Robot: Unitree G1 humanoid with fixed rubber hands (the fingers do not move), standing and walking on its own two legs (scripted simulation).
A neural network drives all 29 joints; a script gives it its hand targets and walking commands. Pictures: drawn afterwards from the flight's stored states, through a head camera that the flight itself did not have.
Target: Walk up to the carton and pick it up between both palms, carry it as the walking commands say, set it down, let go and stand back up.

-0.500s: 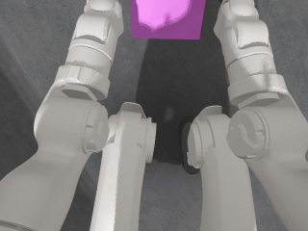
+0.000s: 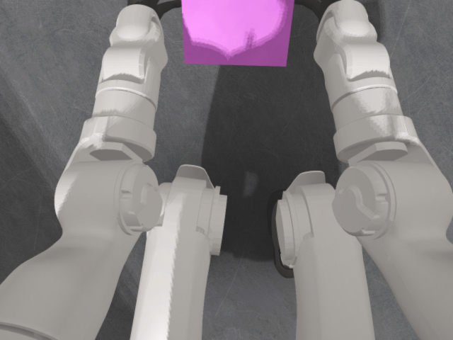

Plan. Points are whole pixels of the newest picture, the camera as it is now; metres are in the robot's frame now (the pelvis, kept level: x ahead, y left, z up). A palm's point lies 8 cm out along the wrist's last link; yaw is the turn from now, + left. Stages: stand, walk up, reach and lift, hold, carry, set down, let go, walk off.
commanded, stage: set down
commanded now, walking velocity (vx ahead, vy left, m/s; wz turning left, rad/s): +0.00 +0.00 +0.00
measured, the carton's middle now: (236, 3) +0.58 +0.04 -0.24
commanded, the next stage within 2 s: none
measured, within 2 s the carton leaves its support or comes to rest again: rests again in 1.72 s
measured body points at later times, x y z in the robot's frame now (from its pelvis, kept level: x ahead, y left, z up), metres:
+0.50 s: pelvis +0.01 +0.00 +0.01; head +0.37 +0.02 +0.26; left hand +0.55 +0.16 -0.16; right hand +0.56 -0.09 -0.16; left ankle +0.10 +0.10 -0.33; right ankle +0.10 -0.11 -0.33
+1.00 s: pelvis +0.01 +0.00 +0.01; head +0.38 +0.02 +0.26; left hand +0.56 +0.16 -0.17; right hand +0.57 -0.09 -0.16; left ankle +0.10 +0.10 -0.33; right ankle +0.10 -0.11 -0.33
